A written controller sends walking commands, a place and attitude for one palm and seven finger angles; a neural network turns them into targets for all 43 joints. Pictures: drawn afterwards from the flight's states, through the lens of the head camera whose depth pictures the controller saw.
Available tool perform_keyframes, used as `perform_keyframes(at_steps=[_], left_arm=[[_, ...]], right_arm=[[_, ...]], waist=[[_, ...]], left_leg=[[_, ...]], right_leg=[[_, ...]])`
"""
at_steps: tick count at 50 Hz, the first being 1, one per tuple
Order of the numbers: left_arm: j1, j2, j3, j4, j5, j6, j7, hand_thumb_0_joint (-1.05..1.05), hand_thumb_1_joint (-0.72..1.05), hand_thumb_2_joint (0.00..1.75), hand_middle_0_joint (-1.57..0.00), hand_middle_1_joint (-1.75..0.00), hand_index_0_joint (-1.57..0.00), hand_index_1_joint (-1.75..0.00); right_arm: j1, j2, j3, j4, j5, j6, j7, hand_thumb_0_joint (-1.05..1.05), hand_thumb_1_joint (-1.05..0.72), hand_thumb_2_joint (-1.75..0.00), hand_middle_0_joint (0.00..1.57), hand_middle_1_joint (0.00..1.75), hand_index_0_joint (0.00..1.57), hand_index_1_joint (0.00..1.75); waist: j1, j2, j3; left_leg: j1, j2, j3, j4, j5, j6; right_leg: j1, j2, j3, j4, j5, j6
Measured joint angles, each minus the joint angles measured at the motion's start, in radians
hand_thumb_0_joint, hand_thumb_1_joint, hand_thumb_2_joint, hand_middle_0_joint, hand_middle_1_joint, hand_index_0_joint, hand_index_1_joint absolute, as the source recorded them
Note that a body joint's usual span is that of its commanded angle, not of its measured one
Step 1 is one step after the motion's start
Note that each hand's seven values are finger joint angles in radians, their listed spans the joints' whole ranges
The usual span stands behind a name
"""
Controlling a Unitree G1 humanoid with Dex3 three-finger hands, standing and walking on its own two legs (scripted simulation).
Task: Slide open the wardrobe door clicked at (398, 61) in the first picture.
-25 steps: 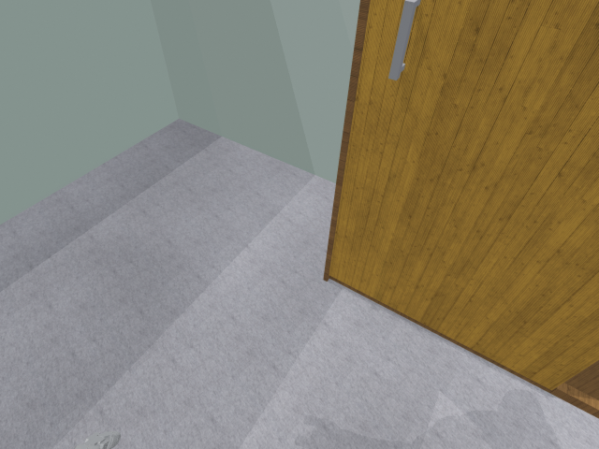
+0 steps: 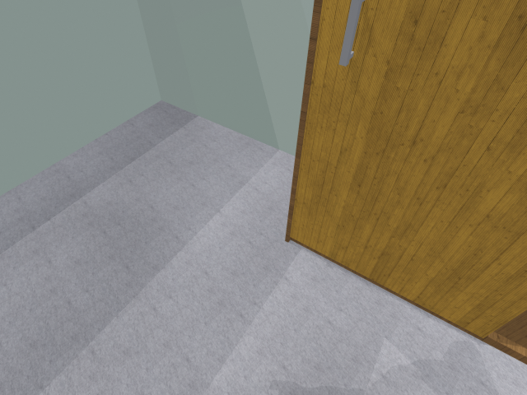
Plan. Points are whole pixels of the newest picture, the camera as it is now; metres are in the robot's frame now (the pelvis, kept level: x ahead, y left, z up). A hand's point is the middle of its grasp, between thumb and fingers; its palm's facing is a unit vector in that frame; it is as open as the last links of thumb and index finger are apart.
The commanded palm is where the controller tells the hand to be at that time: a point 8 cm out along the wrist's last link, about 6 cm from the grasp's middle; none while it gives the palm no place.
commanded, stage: stand and wait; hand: left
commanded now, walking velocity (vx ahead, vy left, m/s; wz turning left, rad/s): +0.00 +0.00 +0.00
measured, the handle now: (353, 30) +0.84 -0.15 +0.20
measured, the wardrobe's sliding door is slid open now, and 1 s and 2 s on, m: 0.00 0.00 0.00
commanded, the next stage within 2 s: look at it before walking up in 0.32 s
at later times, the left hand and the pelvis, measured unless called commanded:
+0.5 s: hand out of the picture +0.08 +0.24 -0.15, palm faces -0.03 -0.94 -0.34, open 7.4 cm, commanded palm none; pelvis +0.00 -0.01 +0.00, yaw +0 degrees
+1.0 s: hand out of the picture +0.09 +0.23 -0.15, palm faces -0.03 -0.94 -0.34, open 7.4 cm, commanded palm none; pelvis +0.01 -0.02 +0.00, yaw +0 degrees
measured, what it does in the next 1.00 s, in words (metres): stands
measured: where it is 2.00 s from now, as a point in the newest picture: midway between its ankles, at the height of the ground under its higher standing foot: outside the picture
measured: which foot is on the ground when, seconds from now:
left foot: down 0.00-1.00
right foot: down 0.00-1.00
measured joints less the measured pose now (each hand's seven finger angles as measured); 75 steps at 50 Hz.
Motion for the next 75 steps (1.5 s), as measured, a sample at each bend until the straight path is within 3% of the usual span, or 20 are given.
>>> perform_keyframes(at_steps=[26,56,66,70,71,73,75], left_arm=[[-0.045,0.001,0.003,0.016,0.0,-0.01,0.0,0.0,0.9,0.9,-0.2,-0.3,-0.21,-0.3],[-0.047,0.003,0.008,0.018,0.0,-0.005,0.001,0.0,0.9,0.9,-0.2,-0.3,-0.21,-0.3],[0.007,-0.05,0.029,-0.056,0.004,0.051,-0.003,0.0,0.91,0.9,-0.2,-0.3,-0.2,-0.3],[0.029,-0.077,0.04,-0.089,0.004,0.06,-0.014,0.0,0.91,0.9,-0.2,-0.3,-0.2,-0.3],[0.037,-0.086,0.043,-0.096,0.005,0.059,-0.016,0.0,0.91,0.9,-0.2,-0.3,-0.2,-0.3],[0.05,-0.11,0.044,-0.108,0.012,0.047,-0.017,0.0,0.91,0.9,-0.2,-0.3,-0.2,-0.3],[0.061,-0.126,0.044,-0.119,0.01,0.037,-0.009,0.0,0.91,0.9,-0.2,-0.3,-0.21,-0.3]], right_arm=[[-0.003,-0.003,0.004,0.039,0.001,-0.006,0.0,0.01,-0.9,-0.9,0.21,0.3,0.2,0.3],[-0.029,-0.004,0.005,0.034,0.002,-0.006,-0.008,0.01,-0.9,-0.9,0.21,0.3,0.2,0.3],[-0.009,0.079,-0.014,-0.061,-0.001,0.023,-0.026,0.01,-0.9,-0.9,0.21,0.3,0.2,0.3],[0.007,0.105,-0.024,-0.082,-0.004,0.032,-0.022,0.01,-0.9,-0.9,0.21,0.3,0.2,0.3],[0.011,0.106,-0.027,-0.085,-0.004,0.036,-0.021,0.01,-0.9,-0.9,0.21,0.3,0.2,0.3],[0.015,0.101,-0.039,-0.089,-0.002,0.048,-0.021,0.01,-0.9,-0.9,0.21,0.3,0.2,0.3],[0.015,0.103,-0.046,-0.09,0.001,0.064,-0.022,0.01,-0.9,-0.9,0.21,0.3,0.2,0.3]], waist=[[-0.009,0.008,-0.003],[0.004,0.007,0.006],[0.012,-0.012,0.036],[0.026,-0.018,0.064],[0.029,-0.009,0.068],[0.019,0.029,0.073],[0.019,0.029,0.075]], left_leg=[[0.013,0.017,-0.006,-0.041,0.025,-0.019],[0.037,0.027,0.002,-0.06,0.016,-0.026],[-0.035,0.052,0.093,0.077,-0.058,-0.031],[-0.051,0.071,0.142,0.153,-0.099,-0.042],[-0.059,0.084,0.15,0.183,-0.115,-0.048],[-0.112,0.111,0.124,0.307,-0.193,-0.055],[-0.193,0.077,0.065,0.49,-0.27,-0.054]], right_leg=[[0.008,0.017,-0.006,-0.032,0.02,-0.017],[0.028,0.027,0.002,-0.05,0.014,-0.023],[-0.107,0.056,0.088,0.141,-0.046,-0.027],[-0.161,0.037,0.034,0.277,-0.138,-0.012],[-0.157,0.037,0.019,0.274,-0.127,-0.018],[-0.163,0.065,-0.002,0.283,-0.117,-0.065],[-0.165,0.068,0.0,0.263,-0.106,-0.093]])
